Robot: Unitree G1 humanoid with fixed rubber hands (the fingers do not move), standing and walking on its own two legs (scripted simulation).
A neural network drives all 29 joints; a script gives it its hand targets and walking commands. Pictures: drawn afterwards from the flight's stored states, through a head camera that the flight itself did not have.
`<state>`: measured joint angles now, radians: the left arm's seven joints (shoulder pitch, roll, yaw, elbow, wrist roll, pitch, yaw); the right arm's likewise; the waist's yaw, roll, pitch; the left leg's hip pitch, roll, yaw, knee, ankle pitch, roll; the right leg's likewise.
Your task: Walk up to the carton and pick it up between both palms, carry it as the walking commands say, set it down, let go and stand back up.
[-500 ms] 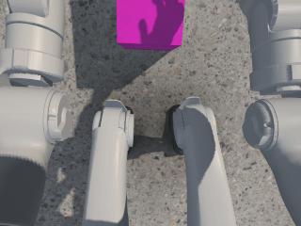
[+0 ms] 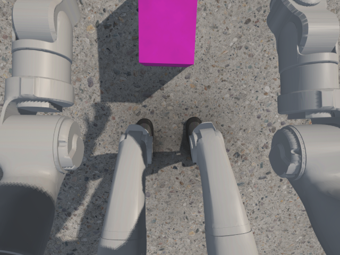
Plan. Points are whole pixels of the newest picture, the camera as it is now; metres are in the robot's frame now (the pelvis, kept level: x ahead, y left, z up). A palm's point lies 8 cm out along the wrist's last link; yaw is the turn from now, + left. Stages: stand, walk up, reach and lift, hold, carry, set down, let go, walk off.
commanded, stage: set down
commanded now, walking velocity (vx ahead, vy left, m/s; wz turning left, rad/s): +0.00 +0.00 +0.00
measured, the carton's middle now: (167, 20) +0.59 +0.00 -0.51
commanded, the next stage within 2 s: let go in 0.22 s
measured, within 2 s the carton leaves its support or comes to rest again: neither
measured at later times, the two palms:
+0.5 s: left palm (39, 24) +0.48 +0.18 -0.08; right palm (300, 20) +0.48 -0.17 -0.07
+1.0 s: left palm out of the picture +0.34 +0.21 +0.07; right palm out of the picture +0.32 -0.21 +0.08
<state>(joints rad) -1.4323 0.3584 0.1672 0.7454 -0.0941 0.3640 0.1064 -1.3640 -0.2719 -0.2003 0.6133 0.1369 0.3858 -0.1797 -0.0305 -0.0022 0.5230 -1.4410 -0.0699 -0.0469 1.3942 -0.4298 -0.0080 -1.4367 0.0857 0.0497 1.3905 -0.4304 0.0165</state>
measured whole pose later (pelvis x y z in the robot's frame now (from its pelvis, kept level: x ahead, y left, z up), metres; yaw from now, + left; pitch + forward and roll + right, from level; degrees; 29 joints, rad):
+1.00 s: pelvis +0.09 +0.00 +0.15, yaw +0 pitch +9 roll +1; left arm -0.07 0.14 0.08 0.55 0.07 0.07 -0.01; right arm -0.03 -0.15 -0.07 0.53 -0.04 0.08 0.04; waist -0.02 -0.02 0.05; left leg -0.48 -0.06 -0.06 0.60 -0.27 0.01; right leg -0.49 0.04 0.09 0.63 -0.29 0.00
